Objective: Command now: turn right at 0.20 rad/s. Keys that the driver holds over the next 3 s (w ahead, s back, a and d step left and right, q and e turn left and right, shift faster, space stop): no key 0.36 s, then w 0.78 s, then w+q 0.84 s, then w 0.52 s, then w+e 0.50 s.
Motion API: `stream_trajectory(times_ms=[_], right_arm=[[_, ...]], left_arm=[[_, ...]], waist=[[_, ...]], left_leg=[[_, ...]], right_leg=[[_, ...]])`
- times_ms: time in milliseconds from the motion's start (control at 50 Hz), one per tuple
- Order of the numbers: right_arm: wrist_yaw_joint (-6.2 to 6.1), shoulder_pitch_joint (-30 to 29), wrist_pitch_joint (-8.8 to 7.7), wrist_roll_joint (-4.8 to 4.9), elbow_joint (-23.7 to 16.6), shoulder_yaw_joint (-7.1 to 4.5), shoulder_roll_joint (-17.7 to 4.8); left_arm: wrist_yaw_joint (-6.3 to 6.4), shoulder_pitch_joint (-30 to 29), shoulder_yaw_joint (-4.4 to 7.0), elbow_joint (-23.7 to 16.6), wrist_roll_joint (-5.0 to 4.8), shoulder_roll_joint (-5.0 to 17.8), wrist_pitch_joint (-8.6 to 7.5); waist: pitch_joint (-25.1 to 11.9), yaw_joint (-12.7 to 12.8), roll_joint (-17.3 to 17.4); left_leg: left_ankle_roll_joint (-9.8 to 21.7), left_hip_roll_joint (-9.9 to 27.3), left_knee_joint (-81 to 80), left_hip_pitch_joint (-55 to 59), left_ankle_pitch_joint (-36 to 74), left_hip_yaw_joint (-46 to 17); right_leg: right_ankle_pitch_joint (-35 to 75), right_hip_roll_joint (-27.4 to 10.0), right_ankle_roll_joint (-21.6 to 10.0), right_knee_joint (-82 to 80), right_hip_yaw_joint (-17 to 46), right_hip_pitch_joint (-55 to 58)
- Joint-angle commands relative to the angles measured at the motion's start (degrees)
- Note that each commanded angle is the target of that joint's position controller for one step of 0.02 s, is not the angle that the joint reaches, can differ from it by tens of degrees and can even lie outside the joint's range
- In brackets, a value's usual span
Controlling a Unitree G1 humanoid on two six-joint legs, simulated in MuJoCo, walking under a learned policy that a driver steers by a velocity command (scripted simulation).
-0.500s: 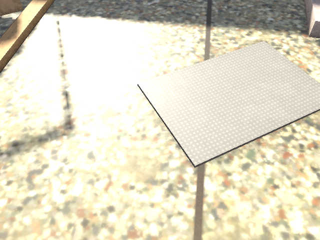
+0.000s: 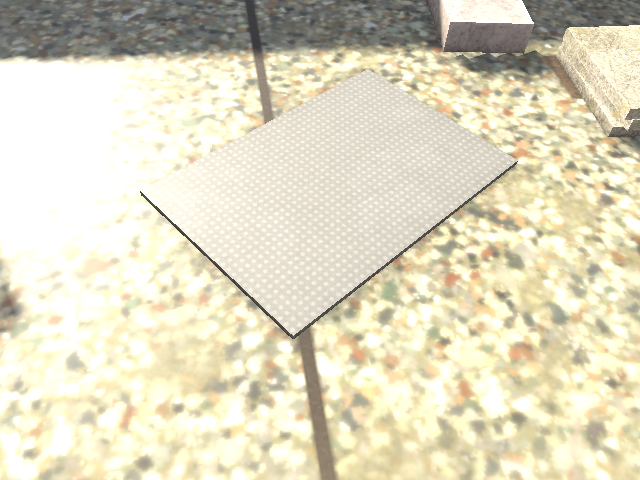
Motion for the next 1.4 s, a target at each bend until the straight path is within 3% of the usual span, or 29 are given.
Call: stream_trajectory(times_ms=[20,120,140,160,220,380,400,420,460,500,560,600,640,680,740,840,900,980,1040,1060,1080,1100,1120,1160,1200,1260,1280,1340,1400], right_arm=[[0.09,-4.4,-0.01,0.35,-4.5,-0.42,-3.9],[1.29,1.3,0.44,1.38,-1.3,-1.78,-7.9],[1.66,1.5,-0.65,0.96,-1.2,-1.44,-7.0],[1.91,0.6,-1.54,0.54,-1.6,-1.04,-5.3],[2.04,-3.4,-1.68,0.09,-1.1,-0.87,-3.7],[2.24,-0.7,-1.53,0.31,1.6,-1.54,-4.2],[5.68,-2.7,-4.89,1.04,-1.0,-1.32,-6.1],[6.33,-2.2,-6.03,0.46,-0.5,-1.84,-6.9],[5.28,1.7,-6.83,-0.68,0.7,-2.52,-7.7],[4.36,1.5,-7.63,-1.61,-0.1,-1.95,-5.1],[4.71,4.4,-7.95,-0.60,-0.1,-2.14,-5.0],[4.56,8.8,-9.06,-1.17,1.1,-2.60,-6.9],[3.24,20.7,-9.72,-1.22,2.8,-2.58,-10.4],[2.75,15.2,-8.87,-2.47,3.0,-1.10,-7.6],[2.43,9.6,-7.52,-1.66,2.5,1.72,-2.1],[4.01,15.2,-7.21,-1.96,6.4,0.67,-5.9],[6.15,16.0,-7.36,-1.76,8.7,0.00,-8.2],[5.51,16.9,-7.09,-1.89,11.4,-0.46,-8.3],[5.68,15.0,-7.12,-3.01,12.2,-0.50,-9.2],[5.53,20.9,-7.38,-3.75,11.1,0.99,-4.2],[6.90,21.3,-7.79,-4.56,10.8,2.18,-1.7],[7.50,5.8,-8.01,-2.25,8.6,0.06,-5.7],[6.55,3.1,-8.37,-1.47,8.5,-0.54,-6.2],[5.87,4.5,-7.35,-4.05,9.3,-0.38,-5.0],[6.63,4.4,-5.46,-3.90,9.2,0.50,-1.1],[7.50,-0.8,-4.91,-2.88,8.4,0.38,-1.5],[5.10,-1.0,-4.95,5.17,7.6,-1.18,-5.7],[4.37,-7.3,-5.26,3.13,4.9,-0.22,-3.8],[5.33,-14.0,-4.56,2.76,2.5,-0.27,-3.6]], left_arm=[[0.12,-2.6,-1.77,-4.9,-0.33,-2.3,-0.98],[-0.80,0.9,-0.45,-2.6,0.16,1.4,-1.72],[-0.67,1.2,-0.32,-3.7,1.52,3.5,-1.95],[-0.68,0.7,0.43,-3.2,1.68,5.9,-2.04],[-1.25,-0.2,-1.04,-3.0,1.79,-0.7,-2.71],[-0.72,2.9,-0.75,-1.7,0.90,-0.3,-3.51],[-4.36,-0.2,0.17,-3.9,0.73,3.2,-6.20],[-5.11,1.1,1.68,-3.0,1.44,6.6,-7.06],[-3.59,4.7,2.43,-1.7,2.00,6.6,-8.25],[-1.99,-2.7,1.43,-3.7,1.16,4.3,-8.93],[-1.66,-2.8,1.28,-3.7,1.18,3.9,-7.71],[-1.84,-1.9,0.79,-4.0,2.82,1.4,-6.83],[-3.42,-7.6,0.35,-6.2,4.94,-0.7,-7.32],[-2.82,-4.1,1.10,-2.5,3.71,1.7,-9.23],[-3.58,-5.2,0.63,-2.5,5.17,0.1,-8.88],[-5.45,-10.8,-0.74,-2.9,3.55,-2.1,-8.10],[-5.99,-12.9,-1.17,-3.3,3.55,-2.3,-7.43],[-5.43,-14.5,-0.46,-3.7,2.63,-0.1,-7.93],[-4.27,-4.8,1.54,-1.5,1.47,4.1,-8.79],[-3.64,6.7,1.68,0.7,2.41,6.0,-8.81],[-2.87,22.0,1.30,4.6,3.64,5.1,-8.36],[-2.49,26.9,1.81,9.1,5.23,4.7,-9.09],[-2.60,20.1,2.01,9.6,4.09,5.6,-9.45],[-2.91,10.4,-1.42,8.9,2.70,-4.1,-9.03],[-2.49,5.0,-2.30,7.5,2.79,-6.5,-9.23],[-2.24,5.6,-1.80,8.5,4.43,-3.6,-10.25],[-2.28,7.0,0.88,9.2,-0.27,4.1,-10.13],[-1.43,9.1,0.53,10.7,-0.45,4.0,-9.98],[-0.97,12.8,0.78,12.6,-0.56,4.1,-9.69]], waist=[[-4.4,0.7,9.7],[-2.3,0.1,13.5],[-3.6,0.6,10.9],[-3.8,-0.5,1.8],[-2.2,0.7,-3.8],[0.1,1.1,0.2],[8.5,1.1,3.2],[7.0,1.4,0.6],[3.0,1.8,-2.4],[0.0,-0.1,-4.5],[1.7,-1.2,-3.7],[2.9,-2.2,2.1],[1.9,-8.0,13.6],[3.1,-3.9,7.9],[-0.7,0.0,6.2],[1.3,-3.5,5.0],[3.6,-3.3,7.3],[3.2,-2.9,7.1],[-4.5,3.7,5.6],[-18.7,4.5,-3.8],[-25.0,10.1,-10.1],[-5.6,14.2,-4.6],[3.0,10.0,-3.5],[0.0,2.7,0.5],[-1.1,-0.7,0.1],[-0.6,-0.3,0.0],[2.9,-0.7,5.6],[3.0,1.4,0.8],[4.8,3.9,0.3]], left_leg=[[8.2,7.9,-11.1,8.9,-4.0,-10.4],[7.5,9.6,-9.2,6.6,-8.3,-13.2],[4.7,9.5,-8.2,1.2,-6.4,-12.8],[2.3,5.3,-7.5,-1.1,-8.9,-7.0],[-0.8,1.8,-1.8,4.9,-8.0,-1.5],[0.4,1.9,-2.2,5.8,-12.0,-1.8],[1.1,2.3,-5.7,0.7,-21.8,-2.0],[2.3,2.1,-5.1,0.5,-26.2,-2.4],[3.0,1.5,-1.9,1.8,-18.5,-0.9],[2.6,-0.3,2.0,7.2,-7.7,3.0],[3.9,0.0,-2.0,12.9,-8.5,3.3],[8.5,5.5,-8.4,16.8,-15.8,-6.8],[19.9,20.3,-22.0,32.8,-29.9,-40.3],[15.5,19.8,-20.1,27.9,-23.6,-32.2],[11.6,14.3,-21.9,20.3,-9.8,-17.7],[12.1,11.5,-22.3,20.4,6.7,-8.8],[13.0,14.5,-20.7,17.8,12.6,-9.4],[12.4,17.3,-16.5,26.9,22.6,-9.7],[5.9,9.1,-1.5,15.2,40.2,-1.4],[1.1,2.2,15.3,1.0,23.5,0.8],[-1.6,-6.3,32.1,-15.4,-19.7,-2.2],[1.5,-3.0,44.9,-28.8,-16.6,-8.9],[3.5,0.5,48.4,-31.5,-10.4,-8.0],[5.7,5.2,45.2,-22.9,-3.3,-7.4],[4.5,6.5,42.9,-19.0,-4.5,-6.2],[3.3,6.7,36.3,-23.4,3.8,-3.9],[1.0,6.9,32.7,-23.8,6.0,-6.4],[-0.7,5.6,16.3,-15.7,17.7,-1.8],[0.8,5.2,8.0,-15.4,21.0,-0.5]], right_leg=[[-3.3,-3.2,1.4,-17.4,-4.6,3.8],[8.4,-2.8,-3.3,-45.8,-5.9,20.8],[15.4,-6.9,-5.2,-43.0,-0.8,27.1],[13.4,-7.8,-7.5,-39.8,-0.2,25.5],[-3.0,-7.4,-8.1,-44.9,1.3,16.6],[-6.4,-5.6,-7.2,-44.3,0.2,15.2],[-20.0,-7.4,-9.5,-48.5,3.1,7.7],[-23.8,-8.6,-11.9,-50.4,4.9,9.1],[-22.1,-12.6,-15.8,-53.8,10.1,16.1],[-17.8,-15.1,-17.4,-55.8,11.9,17.0],[-16.8,-14.2,-16.6,-54.4,7.9,15.2],[-11.7,-8.6,-13.0,-43.2,1.2,11.4],[-10.9,0.1,-7.3,-12.1,0.3,-13.7],[-3.4,-1.9,-9.2,5.7,3.2,-19.2],[3.4,-6.2,-8.1,4.5,-2.7,-10.9],[9.6,-6.9,-3.2,-18.1,-8.3,-6.2],[10.2,-6.1,-5.6,-28.5,-8.9,0.4],[14.3,-4.5,-9.8,-36.6,-9.4,0.3],[22.5,-1.3,-15.2,-37.1,-11.1,29.6],[27.3,-11.8,-24.7,-35.5,2.8,55.2],[15.6,-24.7,-33.1,-47.1,29.1,71.0],[-1.9,-21.8,-24.8,-53.8,30.2,58.8],[-6.2,-21.1,-21.5,-55.2,22.9,46.2],[6.2,-20.2,-20.1,-57.8,13.2,33.6],[13.7,-19.2,-19.9,-61.0,7.5,27.3],[23.2,-16.4,-19.6,-63.1,-1.7,26.2],[28.0,-14.6,-15.1,-61.2,-5.4,25.6],[29.8,-12.6,-12.5,-62.1,-11.3,21.2],[27.4,-14.4,-12.2,-62.5,-12.5,27.9]])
